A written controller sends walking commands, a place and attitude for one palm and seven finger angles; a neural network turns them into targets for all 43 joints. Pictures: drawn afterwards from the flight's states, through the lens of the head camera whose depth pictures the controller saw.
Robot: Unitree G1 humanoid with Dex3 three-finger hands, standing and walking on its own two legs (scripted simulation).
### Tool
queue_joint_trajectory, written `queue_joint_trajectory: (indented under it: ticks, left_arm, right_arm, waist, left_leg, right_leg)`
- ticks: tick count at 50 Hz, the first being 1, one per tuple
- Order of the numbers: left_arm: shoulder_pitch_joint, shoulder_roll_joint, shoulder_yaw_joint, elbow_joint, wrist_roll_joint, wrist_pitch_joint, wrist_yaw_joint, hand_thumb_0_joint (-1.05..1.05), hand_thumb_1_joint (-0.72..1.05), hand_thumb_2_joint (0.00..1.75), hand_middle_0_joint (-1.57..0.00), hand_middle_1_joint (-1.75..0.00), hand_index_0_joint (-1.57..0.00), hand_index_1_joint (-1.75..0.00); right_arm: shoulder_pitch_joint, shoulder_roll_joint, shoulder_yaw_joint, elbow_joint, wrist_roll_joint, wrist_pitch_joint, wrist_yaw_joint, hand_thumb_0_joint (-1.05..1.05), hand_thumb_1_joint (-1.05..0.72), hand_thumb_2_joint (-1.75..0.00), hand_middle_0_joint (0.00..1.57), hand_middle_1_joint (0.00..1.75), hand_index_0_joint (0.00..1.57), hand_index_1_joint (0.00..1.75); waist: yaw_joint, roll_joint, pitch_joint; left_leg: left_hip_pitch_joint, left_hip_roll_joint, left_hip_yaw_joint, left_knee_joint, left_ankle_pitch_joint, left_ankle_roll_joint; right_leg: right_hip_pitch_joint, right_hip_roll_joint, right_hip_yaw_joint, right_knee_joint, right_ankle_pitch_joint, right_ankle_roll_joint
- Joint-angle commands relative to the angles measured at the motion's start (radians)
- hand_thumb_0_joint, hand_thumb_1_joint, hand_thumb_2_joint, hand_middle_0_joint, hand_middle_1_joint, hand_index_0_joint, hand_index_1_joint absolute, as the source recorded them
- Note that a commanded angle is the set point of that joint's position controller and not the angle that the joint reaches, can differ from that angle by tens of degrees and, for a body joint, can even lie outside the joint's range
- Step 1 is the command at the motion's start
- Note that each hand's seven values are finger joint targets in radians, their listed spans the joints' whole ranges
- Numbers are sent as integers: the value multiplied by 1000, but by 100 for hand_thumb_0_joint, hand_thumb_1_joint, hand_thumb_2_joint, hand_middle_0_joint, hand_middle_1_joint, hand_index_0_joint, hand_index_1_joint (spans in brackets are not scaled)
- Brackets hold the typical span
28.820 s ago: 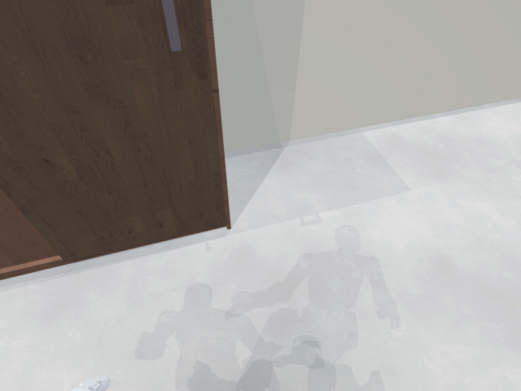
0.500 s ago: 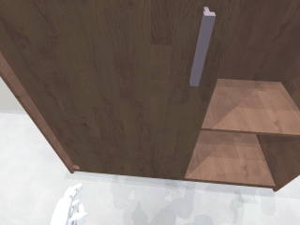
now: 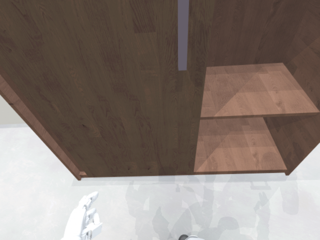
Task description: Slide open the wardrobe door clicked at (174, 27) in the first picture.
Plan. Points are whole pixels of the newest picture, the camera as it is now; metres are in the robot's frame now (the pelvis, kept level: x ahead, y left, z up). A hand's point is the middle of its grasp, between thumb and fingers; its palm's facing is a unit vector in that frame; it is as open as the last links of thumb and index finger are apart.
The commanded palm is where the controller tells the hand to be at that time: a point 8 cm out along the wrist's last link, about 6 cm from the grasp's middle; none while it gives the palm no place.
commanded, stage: step back with the hand held close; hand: right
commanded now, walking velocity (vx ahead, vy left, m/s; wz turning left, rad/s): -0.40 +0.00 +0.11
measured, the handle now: (182, 32) +0.59 -0.07 +0.24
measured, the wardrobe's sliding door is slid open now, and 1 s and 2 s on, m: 0.60 0.60 0.60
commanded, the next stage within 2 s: stop stepping back and stand still in 0.02 s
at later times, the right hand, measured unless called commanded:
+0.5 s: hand out of the picture +0.12 -0.28 +0.18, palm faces +0.26 +0.83 -0.49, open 7.4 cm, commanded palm +0.09 -0.32 +0.19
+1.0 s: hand out of the picture +0.12 -0.33 +0.19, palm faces +0.41 +0.81 -0.42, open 7.4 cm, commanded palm none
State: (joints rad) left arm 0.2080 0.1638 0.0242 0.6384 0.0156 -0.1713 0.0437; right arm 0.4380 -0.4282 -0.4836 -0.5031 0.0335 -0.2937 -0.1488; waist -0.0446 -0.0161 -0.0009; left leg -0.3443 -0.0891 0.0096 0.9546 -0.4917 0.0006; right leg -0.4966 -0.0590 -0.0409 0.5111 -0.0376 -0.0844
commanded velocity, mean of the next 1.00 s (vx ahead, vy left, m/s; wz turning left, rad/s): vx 0.11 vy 0.07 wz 0.01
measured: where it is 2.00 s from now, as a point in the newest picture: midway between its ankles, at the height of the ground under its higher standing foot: outside the picture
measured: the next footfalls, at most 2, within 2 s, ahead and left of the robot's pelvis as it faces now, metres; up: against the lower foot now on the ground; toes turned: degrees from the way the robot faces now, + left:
left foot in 0.10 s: -0.08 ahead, +0.16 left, +0.00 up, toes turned +4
right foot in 0.24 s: +0.08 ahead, -0.07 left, +0.00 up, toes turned +5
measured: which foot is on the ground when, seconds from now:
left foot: up 0.00-0.08, down 0.10-0.24, up 0.26-0.46, down 0.48-1.00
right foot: down 0.00-0.08, up 0.10-0.22, down 0.24-0.46, up 0.48-0.64, down 0.66-1.00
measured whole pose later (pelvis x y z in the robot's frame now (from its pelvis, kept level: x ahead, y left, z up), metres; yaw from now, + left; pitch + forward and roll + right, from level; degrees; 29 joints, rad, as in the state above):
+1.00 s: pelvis -0.11 -0.08 +0.00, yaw +7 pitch +0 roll +0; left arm 0.29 0.17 -0.03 0.69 0.02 -0.12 0.05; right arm 0.48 -0.42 -0.45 -0.49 0.04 -0.20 -0.15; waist -0.04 0.04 -0.02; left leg -0.29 0.01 0.08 0.60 -0.32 0.04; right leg -0.44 -0.06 -0.07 0.87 -0.38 0.00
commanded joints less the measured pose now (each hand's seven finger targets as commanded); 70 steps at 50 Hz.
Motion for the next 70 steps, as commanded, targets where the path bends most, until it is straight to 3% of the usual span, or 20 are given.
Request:
queue_joint_trajectory:
  ticks: [1,5,8,11,14,18,21,24,31,33,36,40,43,50,51,54,60,62,67,70]
  left_arm:
    - [-65,164,53,-117,4,-64,4,0,90,90,-20,-30,-20,-30]
    - [-105,115,19,-111,31,-26,9,0,90,90,-20,-30,-20,-30]
    - [-98,133,18,-143,-13,-30,34,0,90,90,-20,-30,-20,-30]
    - [-104,194,29,-181,-24,-37,41,0,90,90,-20,-30,-20,-30]
    - [-83,169,32,-196,-6,-63,23,0,90,90,-20,-30,-20,-30]
    - [-68,165,18,-186,6,-52,7,0,90,90,-20,-30,-20,-30]
    - [-61,176,33,-179,17,-15,18,0,90,90,-20,-30,-20,-30]
    - [-42,192,44,-148,16,6,24,0,90,90,-20,-30,-20,-30]
    - [-40,180,21,-100,0,-19,55,0,90,90,-20,-30,-20,-30]
    - [-55,210,24,-143,-4,-38,49,0,90,90,-20,-30,-20,-30]
    - [-73,166,30,-158,12,-39,11,0,90,90,-20,-30,-20,-30]
    - [-72,164,22,-176,11,-11,0,0,90,90,-20,-30,-20,-30]
    - [-63,157,36,-179,-11,5,11,0,90,90,-20,-30,-20,-30]
    - [-41,153,4,-100,1,-32,43,0,90,90,-20,-30,-20,-30]
    - [76,328,74,118,18,-13,-57,0,90,90,-20,-30,-20,-30]
    - [55,290,65,-11,42,84,-21,0,90,90,-20,-30,-20,-30]
    - [-89,232,20,76,30,163,-29,0,90,90,-20,-30,-20,-30]
    - [-27,157,11,101,12,191,-40,0,90,90,-20,-30,-20,-30]
    - [87,143,21,238,18,179,-24,0,90,90,-20,-30,-20,-30]
    - [19,174,13,290,18,156,-13,0,90,90,-20,-30,-20,-30]
  right_arm:
    - [-95,-123,0,-192,11,-49,7,0,-90,-90,20,30,20,30]
    - [-223,-252,-47,-254,-6,-72,-6,0,-90,-90,20,30,20,30]
    - [-138,-190,-30,-83,-5,-3,22,0,-90,-90,20,30,20,30]
    - [-38,-179,-54,-164,12,24,33,0,-90,-90,20,30,20,30]
    - [34,-258,-137,-300,34,13,15,0,-90,-90,20,30,20,30]
    - [187,-168,-66,-305,5,48,-2,0,-90,-90,20,30,20,30]
    - [156,-202,-79,-245,-3,74,-1,0,-90,-90,20,30,20,30]
    - [-39,-244,-137,-243,16,79,-12,0,-90,-90,20,30,20,30]
    - [-211,-123,56,-129,-20,77,-19,0,-90,-90,20,30,20,30]
    - [-221,-155,16,-249,-10,47,-23,0,-90,-90,20,30,20,30]
    - [-52,-225,-84,-312,-1,31,3,0,-90,-90,20,30,20,30]
    - [114,-207,-112,-242,-2,52,-7,0,-90,-90,20,30,20,30]
    - [-17,-237,-125,-216,16,75,-13,0,-90,-90,20,30,20,30]
    - [-124,-120,12,-114,-3,67,-14,0,-90,-90,20,30,20,30]
    - [-50,128,369,610,-85,238,120,0,-90,-90,20,30,20,30]
    - [-133,149,392,615,-75,329,138,0,-90,-90,20,30,20,30]
    - [-100,56,414,1104,-55,312,155,0,-90,-90,20,30,20,30]
    - [-167,-68,415,1169,-64,298,151,0,-90,-90,20,30,20,30]
    - [-303,68,414,1304,-64,283,130,0,-90,-90,20,30,20,30]
    - [-239,99,432,1391,-43,286,132,0,-90,-90,20,30,20,30]
  waist:
    - [21,-214,-188]
    - [8,155,-121]
    - [37,273,-94]
    - [31,-313,-147]
    - [25,-242,-198]
    - [15,-279,-130]
    - [13,-111,-124]
    - [45,187,-20]
    - [84,-56,30]
    - [73,-427,48]
    - [56,-279,22]
    - [17,-209,-42]
    - [33,272,-6]
    - [69,-3,-24]
    - [152,-260,-36]
    - [117,17,-75]
    - [-13,-9,-75]
    - [46,161,12]
    - [119,78,-42]
    - [47,-200,-105]
  left_leg:
    - [100,18,50,-445,-82,48]
    - [-142,473,-364,-779,480,221]
    - [31,319,-132,-547,744,123]
    - [-49,55,17,-236,148,-15]
    - [-24,7,-42,-79,-54,12]
    - [239,-22,88,-300,12,33]
    - [407,37,63,-586,43,73]
    - [-71,488,-453,-846,-163,291]
    - [-139,254,-54,-461,-227,134]
    - [-254,26,86,11,-107,10]
    - [-145,98,-20,125,-3,10]
    - [355,39,112,-306,-4,39]
    - [158,458,-563,-783,-150,256]
    - [-89,248,-74,-471,11,98]
    - [-271,220,90,-60,286,-2]
    - [-324,133,-99,345,-96,-41]
    - [206,126,-34,-370,199,-33]
    - [-40,403,-465,-744,-103,106]
    - [-8,277,-228,-552,368,113]
    - [141,159,-63,-431,473,12]
  right_leg:
    - [237,-207,201,-371,-472,99]
    - [234,30,-2,434,-331,152]
    - [140,40,14,297,-285,102]
    - [319,-122,274,-233,-41,53]
    - [288,-202,488,-477,-639,98]
    - [100,-106,189,-487,-619,141]
    - [9,-10,64,-243,-541,135]
    - [-49,43,77,639,-341,108]
    - [271,9,-33,39,-413,56]
    - [266,-272,532,-326,-625,-74]
    - [92,-279,533,-375,-691,-97]
    - [-175,-154,157,-201,-690,24]
    - [-271,35,26,669,-441,97]
    - [326,8,-21,19,-283,65]
    - [345,-187,255,53,205,-10]
    - [231,-353,558,-93,377,-195]
    - [8,-58,121,38,-158,23]
    - [48,82,21,274,-480,84]
    - [271,25,67,77,-201,61]
    - [298,-76,177,-72,195,27]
